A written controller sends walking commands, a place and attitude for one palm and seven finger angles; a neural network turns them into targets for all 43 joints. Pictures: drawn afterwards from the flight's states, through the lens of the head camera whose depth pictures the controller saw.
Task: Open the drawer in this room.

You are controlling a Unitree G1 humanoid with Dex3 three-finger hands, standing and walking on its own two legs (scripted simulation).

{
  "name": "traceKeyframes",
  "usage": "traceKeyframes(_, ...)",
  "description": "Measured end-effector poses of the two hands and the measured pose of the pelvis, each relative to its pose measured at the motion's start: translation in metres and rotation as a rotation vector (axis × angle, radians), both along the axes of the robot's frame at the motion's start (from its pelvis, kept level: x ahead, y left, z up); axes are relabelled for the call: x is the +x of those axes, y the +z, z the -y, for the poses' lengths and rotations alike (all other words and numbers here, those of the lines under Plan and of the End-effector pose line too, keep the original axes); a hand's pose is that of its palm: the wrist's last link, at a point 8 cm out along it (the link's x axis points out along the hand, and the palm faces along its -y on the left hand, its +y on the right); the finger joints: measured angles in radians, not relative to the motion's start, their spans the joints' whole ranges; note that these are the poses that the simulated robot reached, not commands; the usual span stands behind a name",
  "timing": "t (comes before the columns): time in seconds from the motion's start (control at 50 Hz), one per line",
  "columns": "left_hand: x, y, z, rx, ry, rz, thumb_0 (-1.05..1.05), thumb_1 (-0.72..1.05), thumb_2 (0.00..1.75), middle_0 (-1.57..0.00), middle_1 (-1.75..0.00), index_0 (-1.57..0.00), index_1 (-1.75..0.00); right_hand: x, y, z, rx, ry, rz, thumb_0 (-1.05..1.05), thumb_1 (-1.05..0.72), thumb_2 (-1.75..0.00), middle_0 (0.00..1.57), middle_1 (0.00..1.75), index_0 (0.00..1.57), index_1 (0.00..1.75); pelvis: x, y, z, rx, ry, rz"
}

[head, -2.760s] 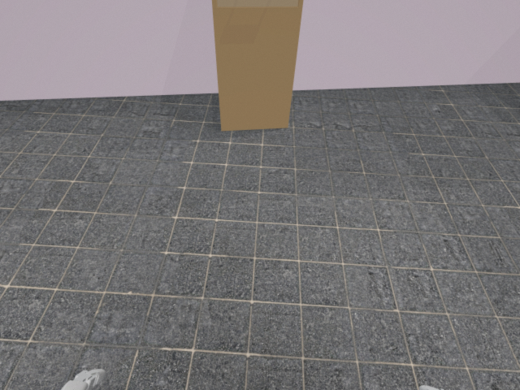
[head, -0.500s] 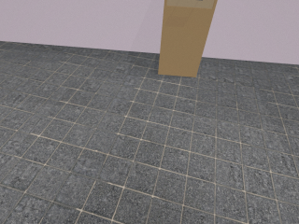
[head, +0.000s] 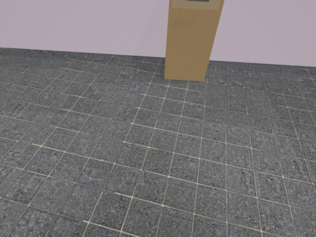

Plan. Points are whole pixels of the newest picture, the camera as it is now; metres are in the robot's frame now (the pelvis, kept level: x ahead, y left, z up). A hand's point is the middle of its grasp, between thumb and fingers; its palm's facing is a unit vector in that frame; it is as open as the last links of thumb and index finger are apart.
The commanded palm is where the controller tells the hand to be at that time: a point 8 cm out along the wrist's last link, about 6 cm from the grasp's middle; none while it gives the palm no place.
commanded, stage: turn or walk to find it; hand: left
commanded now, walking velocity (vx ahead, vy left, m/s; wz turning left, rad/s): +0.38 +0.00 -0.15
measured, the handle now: out of the picture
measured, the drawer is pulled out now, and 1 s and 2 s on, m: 0.00 0.00 0.00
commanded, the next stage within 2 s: stand and wait in 1.16 s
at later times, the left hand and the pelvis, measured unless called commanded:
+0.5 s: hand out of the picture +0.08 +0.19 -0.19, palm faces -0.02 -0.99 -0.11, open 7.4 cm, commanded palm none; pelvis +0.10 +0.02 -0.01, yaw -4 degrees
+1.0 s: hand (132, 155) +0.44 +0.13 -0.18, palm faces -0.05 -0.98 -0.21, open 7.1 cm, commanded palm none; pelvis +0.36 -0.05 -0.01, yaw -6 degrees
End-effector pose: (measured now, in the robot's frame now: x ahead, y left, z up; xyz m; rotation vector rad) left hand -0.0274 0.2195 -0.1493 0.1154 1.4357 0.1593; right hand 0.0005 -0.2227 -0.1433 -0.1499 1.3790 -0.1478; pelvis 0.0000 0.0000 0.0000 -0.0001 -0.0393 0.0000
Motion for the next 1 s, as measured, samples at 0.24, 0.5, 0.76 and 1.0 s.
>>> traceKeyframes(0.24,0.0,-0.003,0.004,-0.022,0.028,-0.039,0.0,0.9,0.9,-0.2,-0.3,-0.2,-0.3,-0.028,-0.006,-0.002,0.015,-0.066,-0.096,0.0,-0.91,-0.9,0.2,0.3,0.2,0.3,0.02,-0.007,0.001,-0.007,-0.021,-0.05)
traceKeyframes(0.5,0.103,-0.013,-0.018,-0.064,-0.054,-0.058,0.01,0.91,0.9,-0.2,-0.3,-0.2,-0.3,0.037,0.003,-0.035,-0.017,-0.149,-0.016,0.0,-0.91,-0.9,0.2,0.3,0.2,0.3,0.1,-0.008,-0.023,-0.008,-0.069,-0.066)
traceKeyframes(0.76,0.394,-0.005,0.012,0.0,-0.231,0.265,0.01,0.92,0.9,-0.2,-0.3,-0.2,-0.3,0.068,-0.001,-0.051,0.104,-0.263,-0.331,0.0,-0.9,-0.9,0.2,0.3,0.21,0.3,0.231,-0.022,0.013,-0.004,-0.103,-0.079)
traceKeyframes(1.0,0.463,0.004,0.042,0.035,-0.136,0.225,-0.02,0.95,0.89,-0.21,-0.3,-0.21,-0.3,0.333,-0.008,0.062,-0.013,-0.142,0.016,0.01,-0.91,-0.9,0.2,0.3,0.2,0.29,0.356,-0.009,0.052,-0.006,-0.1,-0.041)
